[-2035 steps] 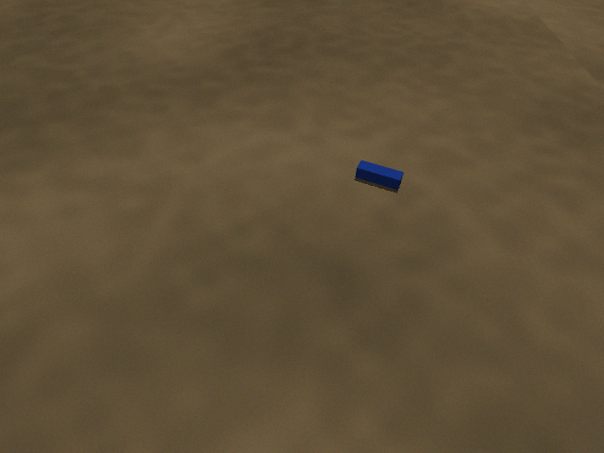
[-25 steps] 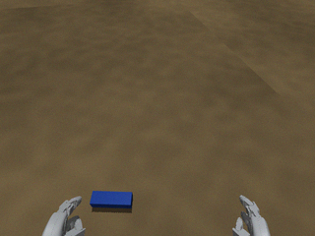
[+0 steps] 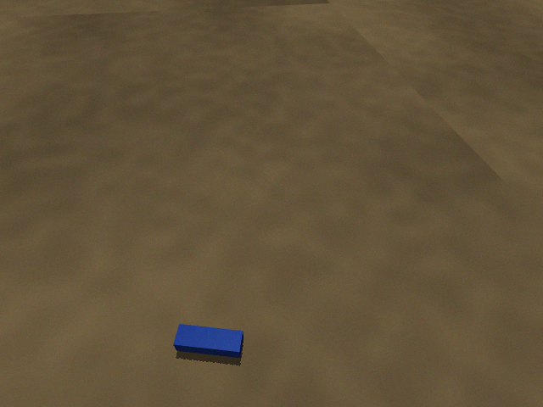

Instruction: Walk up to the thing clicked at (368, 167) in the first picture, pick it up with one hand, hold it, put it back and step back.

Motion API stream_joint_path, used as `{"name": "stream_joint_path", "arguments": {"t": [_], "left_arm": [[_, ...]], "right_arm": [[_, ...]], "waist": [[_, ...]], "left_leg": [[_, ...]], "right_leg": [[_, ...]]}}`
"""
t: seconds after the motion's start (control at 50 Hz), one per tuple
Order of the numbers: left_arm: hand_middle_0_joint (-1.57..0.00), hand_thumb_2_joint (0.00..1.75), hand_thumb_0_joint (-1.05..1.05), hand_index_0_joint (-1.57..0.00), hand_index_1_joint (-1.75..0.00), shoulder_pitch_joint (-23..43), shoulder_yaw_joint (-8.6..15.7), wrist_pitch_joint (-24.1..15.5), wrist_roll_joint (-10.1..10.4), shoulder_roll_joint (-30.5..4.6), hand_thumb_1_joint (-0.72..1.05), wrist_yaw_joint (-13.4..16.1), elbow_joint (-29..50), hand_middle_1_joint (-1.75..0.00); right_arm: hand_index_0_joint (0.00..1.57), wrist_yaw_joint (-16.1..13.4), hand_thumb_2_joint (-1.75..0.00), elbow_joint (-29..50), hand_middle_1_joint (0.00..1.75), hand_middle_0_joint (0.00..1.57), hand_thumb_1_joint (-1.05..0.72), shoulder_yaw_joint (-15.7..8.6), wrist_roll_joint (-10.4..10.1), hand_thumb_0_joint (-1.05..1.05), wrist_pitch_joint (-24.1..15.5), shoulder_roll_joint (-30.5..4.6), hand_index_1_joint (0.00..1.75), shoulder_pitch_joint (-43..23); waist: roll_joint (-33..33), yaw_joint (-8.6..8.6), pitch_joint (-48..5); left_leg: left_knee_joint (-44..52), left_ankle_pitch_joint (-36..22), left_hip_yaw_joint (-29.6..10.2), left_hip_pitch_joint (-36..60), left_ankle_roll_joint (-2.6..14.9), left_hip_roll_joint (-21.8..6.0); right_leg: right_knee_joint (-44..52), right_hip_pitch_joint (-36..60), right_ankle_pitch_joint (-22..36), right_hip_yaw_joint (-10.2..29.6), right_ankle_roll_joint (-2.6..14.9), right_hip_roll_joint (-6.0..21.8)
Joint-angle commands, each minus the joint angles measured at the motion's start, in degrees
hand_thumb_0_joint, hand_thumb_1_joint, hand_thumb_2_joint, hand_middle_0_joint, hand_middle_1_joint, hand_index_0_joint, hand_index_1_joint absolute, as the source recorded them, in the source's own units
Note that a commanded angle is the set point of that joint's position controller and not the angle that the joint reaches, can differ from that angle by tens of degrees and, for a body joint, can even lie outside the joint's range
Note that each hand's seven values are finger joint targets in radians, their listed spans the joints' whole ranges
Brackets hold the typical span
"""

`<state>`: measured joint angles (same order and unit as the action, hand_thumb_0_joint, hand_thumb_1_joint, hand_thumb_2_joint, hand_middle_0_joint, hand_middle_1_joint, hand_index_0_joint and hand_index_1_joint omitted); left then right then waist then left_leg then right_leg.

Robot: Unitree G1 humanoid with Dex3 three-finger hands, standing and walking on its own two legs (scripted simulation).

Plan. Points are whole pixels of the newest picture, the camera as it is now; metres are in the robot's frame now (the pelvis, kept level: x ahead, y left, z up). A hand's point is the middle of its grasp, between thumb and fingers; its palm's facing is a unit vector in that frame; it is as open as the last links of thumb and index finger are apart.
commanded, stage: stand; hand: left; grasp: from above
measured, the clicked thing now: (209, 340) +0.46 +0.22 -0.73
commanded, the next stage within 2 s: step back in 2.00 s
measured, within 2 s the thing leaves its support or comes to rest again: neither
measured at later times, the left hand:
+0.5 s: hand out of the picture +0.03 +0.23 -0.14, palm faces +0.04 -0.94 -0.35, open 7.4 cm
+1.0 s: hand out of the picture +0.07 +0.22 -0.14, palm faces +0.04 -0.94 -0.33, open 7.4 cm
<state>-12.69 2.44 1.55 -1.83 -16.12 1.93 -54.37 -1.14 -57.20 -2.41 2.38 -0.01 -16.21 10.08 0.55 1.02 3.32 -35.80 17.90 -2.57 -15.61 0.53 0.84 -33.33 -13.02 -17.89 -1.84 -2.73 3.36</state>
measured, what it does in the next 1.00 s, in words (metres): stands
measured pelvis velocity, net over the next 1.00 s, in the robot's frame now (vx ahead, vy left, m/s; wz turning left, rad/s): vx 0.00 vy -0.02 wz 0.01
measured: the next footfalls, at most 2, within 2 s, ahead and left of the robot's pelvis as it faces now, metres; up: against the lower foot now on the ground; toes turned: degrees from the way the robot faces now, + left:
none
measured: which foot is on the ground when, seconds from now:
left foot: down 0.00-1.00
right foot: down 0.00-1.00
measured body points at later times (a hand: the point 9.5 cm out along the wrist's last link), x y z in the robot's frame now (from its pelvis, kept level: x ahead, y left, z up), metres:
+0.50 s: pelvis -0.01 -0.02 +0.02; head -0.01 -0.02 +0.47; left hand +0.02 +0.28 -0.12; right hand +0.06 -0.30 -0.13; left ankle +0.02 +0.11 -0.73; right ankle +0.00 -0.15 -0.73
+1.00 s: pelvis +0.00 -0.02 +0.02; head +0.01 -0.03 +0.47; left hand +0.07 +0.27 -0.12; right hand +0.08 -0.31 -0.12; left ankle +0.02 +0.11 -0.73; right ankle +0.00 -0.15 -0.73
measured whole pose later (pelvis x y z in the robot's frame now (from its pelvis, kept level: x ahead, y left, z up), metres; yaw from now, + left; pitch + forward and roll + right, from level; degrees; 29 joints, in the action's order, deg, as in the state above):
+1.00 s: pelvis +0.00 -0.02 +0.02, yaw +1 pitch -3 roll +0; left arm -6.0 2.2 0.2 -0.8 -17.5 0.5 -65.7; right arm -1.1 -64.8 -0.5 1.1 0.0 -18.3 7.1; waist 1.3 0.4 4.2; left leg -21.2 10.7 -4.0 -7.2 -1.5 -0.7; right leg -19.6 -4.6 -11.5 -3.5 -1.1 1.9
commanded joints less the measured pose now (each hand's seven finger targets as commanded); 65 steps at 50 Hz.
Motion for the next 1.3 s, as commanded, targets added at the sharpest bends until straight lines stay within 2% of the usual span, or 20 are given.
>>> {"name": "stream_joint_path", "arguments": {"t": [0.0, 0.02, 0.14, 0.22, 0.32, 0.4, 0.48, 0.54, 0.56, 0.68, 0.84, 0.94, 1.06, 1.12, 1.18, 1.28], "left_arm": [[-0.2, 0.9, 0.0, -0.2, -0.3, 2.2, 2.0, -2.0, -0.1, -10.0, 0.9, 0.9, 1.2, -0.3], [-0.2, 0.9, 0.0, -0.2, -0.3, 2.1, 2.1, -1.9, -0.1, -10.1, 0.9, 0.9, 0.4, -0.3], [-0.2, 0.9, 0.0, -0.2, -0.3, 2.9, 1.6, -2.3, -0.2, -10.8, 0.9, 0.6, -3.5, -0.3], [-0.2, 0.9, 0.0, -0.2, -0.3, 3.4, 1.5, -2.2, -0.2, -11.3, 0.9, 0.4, -5.3, -0.3], [-0.2, 0.9, 0.0, -0.2, -0.3, 4.1, 1.6, -2.4, -0.1, -12.1, 0.9, 0.2, -6.6, -0.3], [-0.2, 0.9, 0.0, -0.2, -0.3, 5.3, 1.7, -2.8, 0.1, -12.7, 0.9, 0.2, -6.8, -0.3], [-0.2, 0.9, 0.0, -0.2, -0.3, 5.2, 1.6, -2.7, 0.2, -12.9, 0.9, 0.1, -7.5, -0.3], [-0.2, 0.9, 0.0, -0.2, -0.3, 5.4, 1.7, -2.6, 0.3, -13.3, 0.9, 0.0, -7.8, -0.3], [-0.2, 0.9, 0.0, -0.2, -0.3, 6.1, 1.8, -2.7, 0.3, -13.5, 0.9, 0.0, -7.6, -0.3], [-0.2, 0.9, 0.0, -0.2, -0.3, 6.7, 1.9, -2.6, 0.7, -13.6, 0.9, -0.1, -8.0, -0.3], [-0.2, 0.9, 0.0, -0.2, -0.3, 7.1, 1.8, -2.7, 0.7, -13.3, 0.9, -0.3, -8.3, -0.3], [-0.2, 0.9, 0.0, -0.2, -0.3, 7.9, 1.9, -2.6, 0.9, -13.3, 0.9, -0.4, -8.1, -0.3], [-0.2, 0.9, 0.0, -0.2, -0.3, 8.3, 1.8, -2.4, 0.7, -13.5, 0.9, -0.6, -8.5, -0.3], [-0.2, 0.9, 0.0, -0.2, -0.3, 8.4, 1.7, -2.5, 0.6, -13.7, 0.9, -0.7, -8.2, -0.3], [-0.2, 0.9, 0.0, -0.2, -0.3, 8.5, 1.6, -2.7, 0.7, -13.7, 0.9, -0.8, -7.9, -0.3], [-0.2, 0.9, 0.0, -0.2, -0.3, 8.4, 1.5, -2.8, 0.9, -14.1, 0.9, -0.8, -8.0, -0.3]], "right_arm": [[0.2, -0.6, -0.9, 2.7, 0.3, 0.2, -0.9, -2.1, -0.6, 0.0, -1.5, -11.4, 0.3, -2.8], [0.2, -0.7, -0.9, 2.3, 0.3, 0.2, -0.9, -2.2, -0.7, 0.0, -1.5, -11.4, 0.3, -3.3], [0.2, -0.6, -0.9, -0.2, 0.3, 0.2, -0.9, -1.8, -1.0, 0.0, -1.3, -11.4, 0.3, -3.5], [0.2, -0.5, -0.9, -1.2, 0.3, 0.2, -0.9, -1.8, -1.1, 0.0, -0.9, -11.5, 0.3, -4.0], [0.2, -0.1, -0.9, -2.2, 0.3, 0.2, -0.9, -1.6, -1.1, 0.0, -0.7, -11.5, 0.3, -3.9], [0.2, 0.0, -0.9, -2.7, 0.3, 0.2, -0.9, -1.3, -1.2, 0.0, -0.8, -11.4, 0.3, -3.8], [0.2, 0.0, -0.9, -3.1, 0.3, 0.2, -0.9, -1.1, -1.2, 0.0, -0.9, -12.1, 0.3, -4.3], [0.2, 0.0, -0.9, -3.4, 0.3, 0.2, -0.9, -0.9, -1.2, 0.0, -0.7, -12.1, 0.3, -3.9], [0.2, -0.1, -0.9, -3.5, 0.3, 0.2, -0.9, -0.8, -1.2, 0.0, -0.8, -12.2, 0.3, -3.9], [0.2, -0.2, -0.9, -4.0, 0.3, 0.2, -0.9, -0.4, -1.2, 0.0, -0.9, -12.3, 0.3, -3.5], [0.2, -0.4, -0.9, -4.0, 0.3, 0.2, -0.9, -0.1, -1.3, 0.0, -1.3, -13.0, 0.3, -4.4], [0.2, -0.5, -0.9, -4.3, 0.3, 0.2, -0.9, 0.0, -1.4, 0.0, -1.2, -13.4, 0.3, -4.1], [0.2, -0.4, -0.9, -4.3, 0.3, 0.2, -0.9, 0.0, -1.5, 0.0, -1.2, -13.5, 0.3, -5.0], [0.2, -0.3, -0.9, -4.3, 0.3, 0.2, -0.9, 0.0, -1.4, 0.0, -1.3, -13.5, 0.3, -5.2], [0.2, -0.2, -0.9, -4.3, 0.3, 0.2, -0.9, 0.0, -1.4, 0.0, -1.4, -13.8, 0.3, -5.7], [0.2, -0.1, -0.9, -4.4, 0.3, 0.2, -0.9, 0.0, -1.5, 0.0, -1.4, -13.8, 0.3, -5.5]], "waist": [[2.4, -0.21, -2.6], [2.5, 0.14, -3.1], [1.1, -0.29, -1.7], [1.1, -0.17, 0.2], [-0.2, -0.32, 0.7], [-1.1, -0.6, -1.2], [0.0, -0.32, -1.0], [-1.2, -0.32, -0.7], [-0.8, -0.41, -1.4], [0.1, -0.43, -1.7], [-0.5, -0.08, -3.6], [-0.2, -0.28, -4.2], [-0.2, -0.28, -2.5], [-0.1, -0.39, -2.6], [0.3, -0.39, -3.8], [0.0, -0.57, -4.1]], "left_leg": [[13.0, -9.2, -7.4, 1.5, 2.18, -5.8], [13.8, -8.6, -7.5, 2.6, 2.16, -6.1], [15.9, -6.7, -6.9, 3.7, 1.43, -5.8], [17.9, -2.4, -7.2, 2.8, 1.19, -5.8], [18.3, -1.6, -7.0, 2.6, 0.85, -5.4], [16.9, -7.2, -6.2, 4.8, 0.93, -5.6], [17.4, -8.0, -6.3, 5.0, 0.88, -5.8], [17.4, -7.6, -6.2, 5.1, 0.75, -5.9], [17.2, -9.3, -6.0, 5.5, 0.83, -6.0], [17.5, -10.8, -5.7, 5.3, 0.74, -6.2], [17.0, -18.3, -5.4, 7.8, 0.67, -6.9], [17.3, -19.4, -5.1, 7.8, 0.72, -7.1], [18.3, -15.9, -5.4, 7.0, 0.39, -7.1], [18.5, -15.5, -5.3, 7.1, 0.28, -7.1], [18.0, -17.1, -5.2, 8.0, 0.52, -7.3], [18.2, -17.4, -5.1, 7.7, 0.49, -7.3]], "right_leg": [[7.6, 3.1, 6.6, 2.2, 3.15, 1.7], [8.4, 3.8, 6.3, 2.2, 3.22, 2.0], [12.3, 5.6, 6.8, 2.8, 2.9, 2.8], [13.9, 5.7, 4.5, 2.8, 2.81, 2.8], [15.8, 5.4, 1.2, 3.2, 2.77, 3.1], [16.9, 6.5, 4.1, 4.1, 2.93, 4.2], [16.8, 6.7, 5.6, 3.7, 2.9, 3.9], [17.4, 6.4, 3.8, 3.9, 2.95, 4.0], [17.5, 7.0, 5.4, 4.0, 3.05, 4.2], [17.1, 8.3, 7.7, 3.9, 3.11, 4.2], [16.8, 9.6, 13.4, 3.1, 2.84, 4.1], [16.5, 10.5, 15.1, 3.0, 2.85, 4.2], [17.4, 9.3, 10.0, 2.9, 2.99, 3.9], [17.6, 9.0, 9.6, 2.9, 3.07, 3.9], [17.4, 9.6, 12.1, 3.3, 3.23, 4.3], [17.3, 10.4, 12.3, 3.1, 3.16, 4.4]]}}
